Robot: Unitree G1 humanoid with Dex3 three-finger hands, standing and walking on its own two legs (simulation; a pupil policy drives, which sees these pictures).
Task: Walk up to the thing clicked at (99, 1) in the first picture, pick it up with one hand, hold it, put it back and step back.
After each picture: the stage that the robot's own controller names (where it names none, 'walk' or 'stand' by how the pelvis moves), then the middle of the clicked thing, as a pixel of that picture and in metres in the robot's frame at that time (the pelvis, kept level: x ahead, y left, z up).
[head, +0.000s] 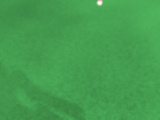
stand; (99, 0) +2.34 -0.35 -0.72
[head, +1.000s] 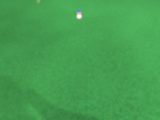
walk; (79, 14) +2.22 +0.09 -0.70
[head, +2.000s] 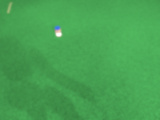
walk; (58, 31) +1.57 +0.34 -0.71
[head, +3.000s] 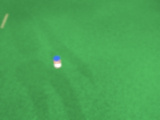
walk; (57, 61) +1.06 +0.27 -0.71
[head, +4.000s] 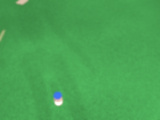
walk; (58, 98) +0.66 +0.19 -0.71
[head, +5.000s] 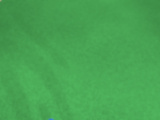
walk; out of the picture +0.42 +0.13 -0.71
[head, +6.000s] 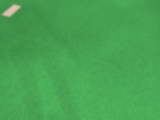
stand; out of the picture +0.34 +0.13 -0.72
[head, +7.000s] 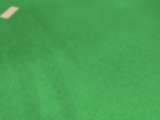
stand; out of the picture +0.33 +0.14 -0.72
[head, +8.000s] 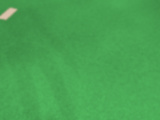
stand; out of the picture +0.35 +0.14 -0.73
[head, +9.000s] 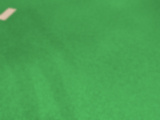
stand; out of the picture +0.34 +0.14 -0.73
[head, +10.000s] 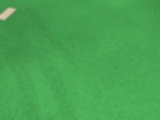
go down; out of the picture +0.33 +0.14 -0.73
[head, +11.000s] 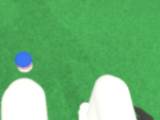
go down; (24, 62) +0.43 +0.17 -0.31
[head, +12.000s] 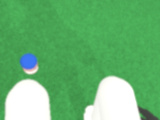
approach; (29, 64) +0.42 +0.17 -0.30
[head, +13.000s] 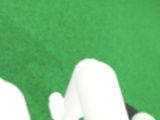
close in; out of the picture +0.42 +0.22 -0.22
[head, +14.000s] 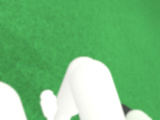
close; out of the picture +0.41 +0.23 -0.22
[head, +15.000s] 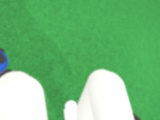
lift; out of the picture +0.36 +0.23 -0.15
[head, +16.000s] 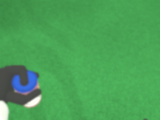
lift; (28, 90) +0.32 +0.17 +0.02
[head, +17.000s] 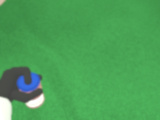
hold; (32, 91) +0.32 +0.16 +0.01
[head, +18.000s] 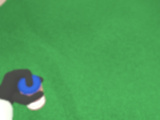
hold; (33, 93) +0.32 +0.16 +0.00
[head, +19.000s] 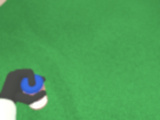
hold; (35, 92) +0.32 +0.16 +0.00
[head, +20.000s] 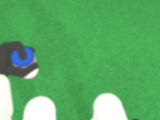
crouch; (26, 63) +0.41 +0.17 -0.08
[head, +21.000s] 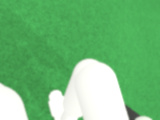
lower; out of the picture +0.42 +0.24 -0.23
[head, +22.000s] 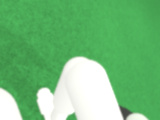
lower; out of the picture +0.44 +0.26 -0.24
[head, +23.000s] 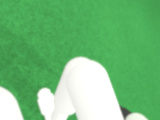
lower; out of the picture +0.44 +0.26 -0.24
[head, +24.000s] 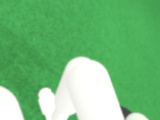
lower; out of the picture +0.44 +0.26 -0.23
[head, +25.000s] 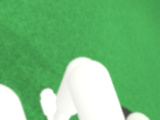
loosen; out of the picture +0.43 +0.23 -0.23
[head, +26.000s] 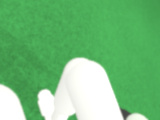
withdraw; out of the picture +0.42 +0.22 -0.24
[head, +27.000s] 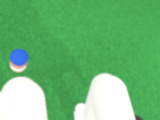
stand; (18, 61) +0.43 +0.18 -0.28
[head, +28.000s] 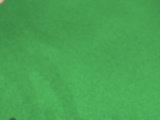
stand; out of the picture +0.36 +0.12 -0.65
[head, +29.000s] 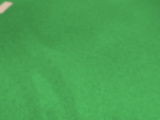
stand; out of the picture +0.39 +0.13 -0.66
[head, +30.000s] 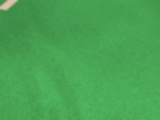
stand; out of the picture +0.37 +0.13 -0.67
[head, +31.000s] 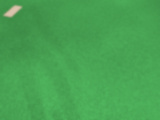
walk; out of the picture +0.39 +0.12 -0.72
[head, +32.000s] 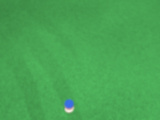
walk; (69, 106) +0.46 +0.06 -0.70
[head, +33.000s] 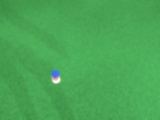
walk; (55, 76) +0.69 +0.17 -0.70
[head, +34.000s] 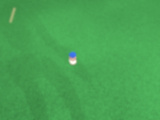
stand; (72, 58) +1.01 +0.10 -0.70
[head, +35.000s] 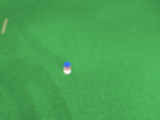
stand; (67, 68) +0.99 +0.11 -0.72
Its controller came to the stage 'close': yes
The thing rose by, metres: 0.73
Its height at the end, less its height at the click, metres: +0.00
